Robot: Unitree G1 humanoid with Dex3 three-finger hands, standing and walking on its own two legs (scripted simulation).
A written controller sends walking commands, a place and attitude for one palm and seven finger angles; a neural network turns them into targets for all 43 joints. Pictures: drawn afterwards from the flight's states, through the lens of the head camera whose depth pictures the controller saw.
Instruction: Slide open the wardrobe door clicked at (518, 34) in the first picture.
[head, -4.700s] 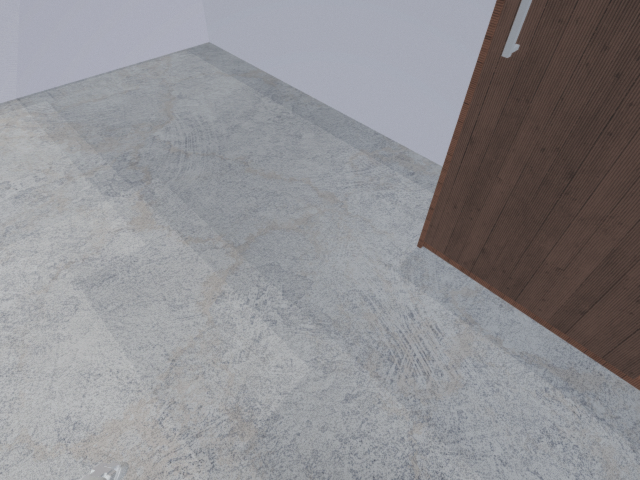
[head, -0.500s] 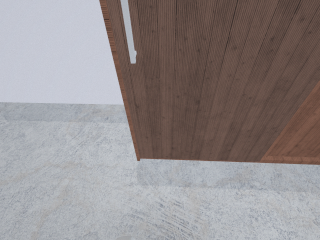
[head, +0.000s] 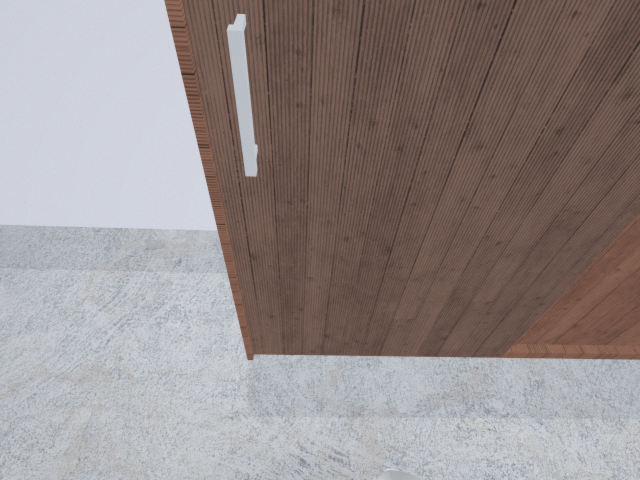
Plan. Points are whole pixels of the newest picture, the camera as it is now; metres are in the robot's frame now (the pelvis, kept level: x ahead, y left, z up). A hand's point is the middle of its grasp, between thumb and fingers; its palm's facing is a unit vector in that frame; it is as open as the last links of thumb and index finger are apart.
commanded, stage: take the last steps up to it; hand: left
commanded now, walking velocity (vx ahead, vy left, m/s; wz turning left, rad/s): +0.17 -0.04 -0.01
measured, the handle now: (246, 103) +0.56 +0.15 +0.18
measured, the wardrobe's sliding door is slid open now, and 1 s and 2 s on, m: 0.00 0.00 0.00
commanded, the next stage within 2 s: come to a stop and stand still in 0.06 s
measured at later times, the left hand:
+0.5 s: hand (223, 463) +0.17 +0.15 -0.17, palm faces +0.07 -0.97 -0.24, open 7.3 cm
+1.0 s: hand out of the picture +0.07 +0.22 -0.18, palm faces +0.03 -0.98 -0.21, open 7.4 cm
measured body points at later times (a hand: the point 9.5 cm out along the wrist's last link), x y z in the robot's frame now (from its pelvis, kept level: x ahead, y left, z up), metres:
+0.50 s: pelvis +0.10 -0.04 -0.01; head +0.14 -0.05 +0.44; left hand +0.17 +0.20 -0.15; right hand +0.16 -0.28 -0.17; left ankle +0.09 +0.09 -0.69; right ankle +0.14 -0.14 -0.74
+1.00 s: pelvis +0.06 +0.03 +0.00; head +0.07 +0.04 +0.45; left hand +0.07 +0.27 -0.17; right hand +0.12 -0.20 -0.15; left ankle +0.09 +0.11 -0.74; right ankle +0.00 -0.10 -0.72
